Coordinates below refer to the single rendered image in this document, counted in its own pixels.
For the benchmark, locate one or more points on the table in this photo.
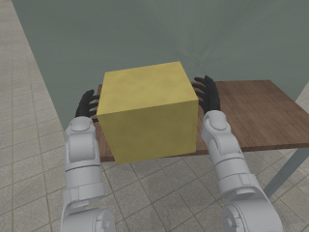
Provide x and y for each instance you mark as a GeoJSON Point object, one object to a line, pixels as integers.
{"type": "Point", "coordinates": [262, 118]}

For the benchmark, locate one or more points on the robot right hand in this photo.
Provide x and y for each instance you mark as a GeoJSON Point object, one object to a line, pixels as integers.
{"type": "Point", "coordinates": [211, 101]}

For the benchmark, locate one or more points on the carton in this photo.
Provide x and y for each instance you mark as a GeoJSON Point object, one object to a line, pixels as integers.
{"type": "Point", "coordinates": [148, 112]}

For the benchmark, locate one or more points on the robot right upper arm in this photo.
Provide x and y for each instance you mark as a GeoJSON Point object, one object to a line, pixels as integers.
{"type": "Point", "coordinates": [250, 215]}

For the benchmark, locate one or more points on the robot left hand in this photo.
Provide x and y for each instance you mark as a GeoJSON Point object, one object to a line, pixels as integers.
{"type": "Point", "coordinates": [85, 105]}

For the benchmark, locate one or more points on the robot left upper arm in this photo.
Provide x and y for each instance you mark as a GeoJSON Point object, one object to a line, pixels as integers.
{"type": "Point", "coordinates": [98, 219]}

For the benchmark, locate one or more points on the right robot forearm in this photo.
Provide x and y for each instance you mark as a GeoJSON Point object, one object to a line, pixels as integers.
{"type": "Point", "coordinates": [235, 181]}

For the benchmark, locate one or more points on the left robot forearm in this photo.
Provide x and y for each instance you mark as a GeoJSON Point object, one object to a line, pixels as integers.
{"type": "Point", "coordinates": [82, 167]}

